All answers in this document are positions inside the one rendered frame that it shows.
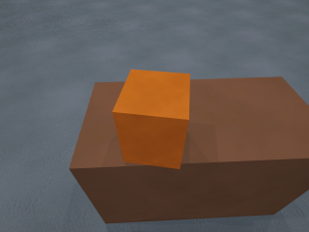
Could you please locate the pedestal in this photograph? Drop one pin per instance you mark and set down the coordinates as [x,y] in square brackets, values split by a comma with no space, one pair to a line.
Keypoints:
[246,153]

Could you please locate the carton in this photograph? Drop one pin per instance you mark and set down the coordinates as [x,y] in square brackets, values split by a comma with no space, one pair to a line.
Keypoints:
[151,117]

